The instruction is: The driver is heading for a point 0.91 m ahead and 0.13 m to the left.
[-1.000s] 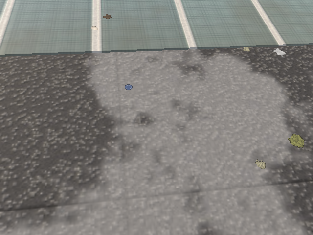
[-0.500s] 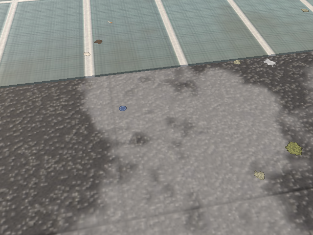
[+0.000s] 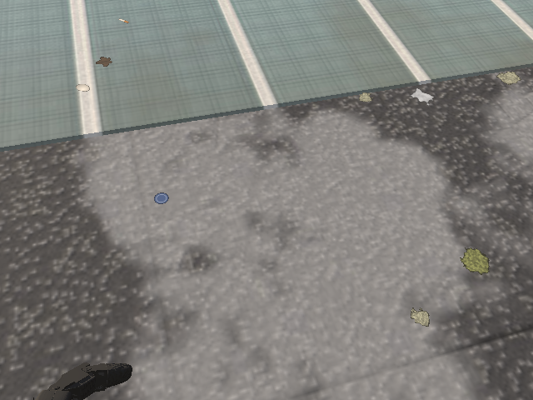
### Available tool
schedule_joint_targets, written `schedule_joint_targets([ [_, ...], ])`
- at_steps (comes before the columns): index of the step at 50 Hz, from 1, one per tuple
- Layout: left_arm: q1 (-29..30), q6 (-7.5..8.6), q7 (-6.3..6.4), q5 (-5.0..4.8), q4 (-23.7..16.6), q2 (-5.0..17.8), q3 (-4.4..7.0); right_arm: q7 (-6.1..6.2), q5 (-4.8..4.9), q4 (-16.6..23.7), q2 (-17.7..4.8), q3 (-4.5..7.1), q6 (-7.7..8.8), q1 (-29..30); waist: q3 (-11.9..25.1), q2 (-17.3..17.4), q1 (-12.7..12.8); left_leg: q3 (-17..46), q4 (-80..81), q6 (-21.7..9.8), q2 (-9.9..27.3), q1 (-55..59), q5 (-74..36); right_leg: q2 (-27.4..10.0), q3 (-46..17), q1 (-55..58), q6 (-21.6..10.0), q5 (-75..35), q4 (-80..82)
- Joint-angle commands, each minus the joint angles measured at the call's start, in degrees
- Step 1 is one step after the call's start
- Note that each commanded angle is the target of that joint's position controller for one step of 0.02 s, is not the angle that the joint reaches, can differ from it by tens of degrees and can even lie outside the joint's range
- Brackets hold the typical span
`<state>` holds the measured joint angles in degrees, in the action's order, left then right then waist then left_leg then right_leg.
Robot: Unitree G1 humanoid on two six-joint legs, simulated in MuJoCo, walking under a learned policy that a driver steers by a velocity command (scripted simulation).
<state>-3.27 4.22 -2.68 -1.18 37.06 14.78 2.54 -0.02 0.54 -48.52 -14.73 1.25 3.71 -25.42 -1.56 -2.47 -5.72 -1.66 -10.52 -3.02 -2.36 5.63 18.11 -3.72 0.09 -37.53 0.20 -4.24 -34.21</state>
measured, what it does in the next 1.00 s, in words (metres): walks ahead: right foot, then left foot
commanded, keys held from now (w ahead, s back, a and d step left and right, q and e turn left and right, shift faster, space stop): w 1.00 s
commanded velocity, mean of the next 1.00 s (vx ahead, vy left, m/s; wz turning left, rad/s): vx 0.49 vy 0.00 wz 0.00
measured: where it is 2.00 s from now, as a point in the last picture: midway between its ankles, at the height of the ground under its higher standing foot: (235, 253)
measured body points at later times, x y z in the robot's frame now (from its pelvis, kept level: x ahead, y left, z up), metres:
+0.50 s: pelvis +0.29 -0.03 +0.00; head +0.32 -0.02 +0.45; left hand +0.31 +0.26 -0.12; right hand +0.50 -0.27 -0.08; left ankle +0.49 +0.14 -0.69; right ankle +0.23 -0.12 -0.74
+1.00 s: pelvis +0.57 +0.03 +0.01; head +0.60 +0.04 +0.46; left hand +0.76 +0.28 -0.09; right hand +0.60 -0.25 -0.11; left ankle +0.52 +0.12 -0.74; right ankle +0.75 -0.14 -0.68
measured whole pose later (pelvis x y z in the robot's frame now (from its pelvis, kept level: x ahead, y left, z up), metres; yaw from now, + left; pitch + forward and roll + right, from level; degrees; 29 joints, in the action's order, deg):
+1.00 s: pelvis +0.57 +0.03 +0.01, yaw +0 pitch +1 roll +1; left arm -5.4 3.7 -0.8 -0.4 44.5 16.2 2.2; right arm -0.7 0.3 -48.0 -15.6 2.6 4.7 -20.7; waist -0.9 -2.7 -4.1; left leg -2.8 -12.1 -3.4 -3.6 -2.5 11.1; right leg -6.6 -2.5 -37.9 0.9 -1.6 -39.6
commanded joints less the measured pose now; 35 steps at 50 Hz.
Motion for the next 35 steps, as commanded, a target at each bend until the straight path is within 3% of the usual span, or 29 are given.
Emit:
schedule_joint_targets([
  [1,9.71,1.71,-1.15,-0.30,-6.64,3.55,0.51,0.44,0.52,1.22,-10.78,2.87,-0.15,-2.02,-5.90,6.88,0.67,6.46,0.85,-7.10,16.40,-1.26,-26.46,1.65,1.00,-1.17,-2.00,1.62,4.32],
  [3,6.63,1.79,-1.16,-0.02,-6.01,5.58,1.32,0.75,0.51,1.13,-12.10,3.40,-0.56,-1.23,-2.37,8.53,3.49,5.85,-4.95,-5.97,16.79,1.91,-43.25,3.98,2.33,4.90,-4.15,5.96,5.23],
  [4,1.79,1.60,-0.74,0.14,-4.81,7.34,2.18,0.94,0.40,1.18,-12.90,3.69,-0.89,-0.73,1.59,9.76,6.39,5.14,-11.23,-5.38,16.24,2.64,-54.28,5.80,3.60,11.70,-5.62,7.81,5.09],
  [5,-7.50,1.35,-0.05,0.11,-2.23,9.67,3.41,1.12,0.17,1.54,-12.62,3.49,-1.33,0.39,7.70,9.44,11.49,3.02,-22.19,-3.81,14.00,-0.71,-59.16,6.51,4.39,24.86,-7.64,5.61,6.50],
  [6,-18.55,0.91,0.86,0.75,0.14,12.77,4.24,1.38,-0.88,3.01,-10.76,2.66,-1.24,0.36,16.57,5.62,15.46,2.80,-38.78,-2.32,11.89,-14.73,-43.29,-2.87,-5.81,45.79,-11.09,5.34,2.61],
  [7,-21.23,1.04,0.58,1.10,1.47,17.00,4.93,0.45,-0.86,3.99,-1.50,0.03,-0.12,-8.53,26.26,-11.55,9.65,4.23,-60.78,1.55,-0.29,-38.39,6.83,-18.29,-36.40,66.48,-21.25,20.17,7.15],
  [8,-21.68,0.88,0.87,0.63,1.77,10.72,3.58,0.02,0.71,3.24,-7.99,1.38,1.28,-3.49,25.81,-8.17,13.19,11.37,-67.07,1.05,0.26,-44.68,13.65,-17.99,-44.09,64.14,-19.98,28.41,15.39],
  [9,-16.95,0.75,1.26,0.50,1.85,9.26,2.82,-0.29,2.37,6.02,-10.78,2.37,2.07,3.79,14.16,-6.17,12.44,9.45,-67.63,0.69,3.34,-48.85,9.57,-15.94,-34.35,55.21,-17.10,26.68,17.32],
  [10,-13.09,0.71,1.36,0.62,1.73,8.45,2.47,-0.12,2.06,7.07,-10.14,2.04,2.59,7.31,8.59,-0.30,10.39,7.60,-64.55,0.52,6.33,-47.30,4.20,-13.81,-27.41,45.68,-15.62,20.72,18.87],
  [11,-10.41,0.87,1.15,1.15,1.72,7.28,2.14,0.03,0.96,7.12,-9.47,2.22,2.56,8.73,4.66,1.75,8.30,6.78,-61.14,0.96,8.10,-45.26,1.05,-11.51,-22.40,37.92,-15.02,14.34,20.56],
  [12,-8.93,1.29,1.05,1.89,1.73,6.17,1.82,-0.01,0.60,6.70,-8.97,2.41,1.99,6.92,4.18,0.09,5.89,7.36,-59.32,1.22,9.79,-41.38,-1.20,-9.80,-19.01,33.10,-14.72,10.86,22.24],
  [14,-8.04,2.07,0.82,1.31,2.61,5.97,1.90,0.12,0.46,5.81,-6.79,2.02,0.67,4.41,3.56,-1.05,3.94,6.76,-56.29,2.37,10.76,-38.24,-2.05,-8.56,-15.09,28.07,-15.63,8.35,25.38],
  [18,-10.04,2.60,1.43,1.00,5.27,8.39,2.43,0.46,-0.53,8.34,-5.75,1.57,-0.06,11.59,-0.98,-0.23,4.82,5.54,-44.93,4.73,11.91,-42.55,-10.93,-7.25,-8.74,24.39,-15.57,5.03,28.48],
  [22,-13.61,1.83,2.00,0.40,6.98,10.23,2.63,-0.50,-0.24,10.31,-4.20,0.80,1.05,20.50,-1.98,0.59,8.46,2.70,-28.39,4.49,9.19,-39.32,-23.74,-4.96,-3.60,25.82,-12.73,4.08,27.99],
  [26,-17.82,0.62,2.14,-0.21,9.53,11.60,2.90,-1.74,0.47,12.68,-5.30,1.01,1.56,26.24,-2.65,0.08,10.36,3.24,-21.58,2.96,7.88,-40.87,-22.76,-8.70,-5.07,34.23,-11.91,4.89,24.73],
  [29,-17.96,-0.57,2.58,-0.23,10.61,12.44,3.20,-2.44,0.35,13.18,-6.91,1.63,1.81,25.14,-1.26,-1.17,8.50,2.73,-18.98,0.59,6.48,-38.35,-15.53,-10.99,-6.12,39.99,-10.24,-1.62,19.94],
  [30,-16.89,-0.92,2.71,-0.19,10.58,12.83,3.24,-2.40,0.24,12.38,-7.95,2.20,1.88,21.56,0.87,-1.70,6.13,1.22,-17.79,-0.51,4.92,-32.97,-14.00,-10.16,-5.17,40.45,-9.31,-9.64,15.49],
  [31,-16.37,-1.27,2.81,0.08,10.53,11.89,2.82,-2.02,0.08,10.04,-10.13,3.51,1.85,13.67,5.89,-0.86,2.15,-0.47,-16.88,-2.18,3.18,-21.93,-14.22,-7.28,-2.83,38.53,-7.84,-16.68,5.84],
  [32,-16.78,-1.23,3.01,1.24,9.29,9.06,1.53,-1.42,-0.38,7.98,-13.98,4.84,1.64,3.44,14.53,3.36,-1.70,6.83,-19.55,-5.36,10.32,-5.05,-16.73,-4.13,-0.20,29.12,-5.70,-7.61,-10.21],
  [33,-24.08,-0.03,2.47,1.08,8.06,2.31,-0.52,-1.43,-0.89,6.89,-19.43,6.08,1.26,-0.28,21.86,18.89,1.49,34.54,-14.27,-14.84,23.64,15.52,-3.87,6.37,1.23,4.92,-1.41,23.95,-31.72],
  [34,-21.57,1.14,2.17,0.24,9.16,6.78,0.31,-1.59,-0.24,7.20,-13.46,4.57,1.17,-1.14,23.36,16.07,-0.75,43.85,-7.66,-14.87,24.31,16.74,3.13,5.86,-6.95,-2.33,-1.72,36.93,-39.00],
  [35,-16.33,1.81,1.85,-1.26,7.55,10.50,1.40,-1.49,-0.28,7.64,-11.22,3.69,1.25,2.91,14.52,12.16,-0.44,35.58,-6.84,-12.25,22.73,10.33,2.72,2.85,-6.76,-6.65,-2.51,33.29,-40.92],
])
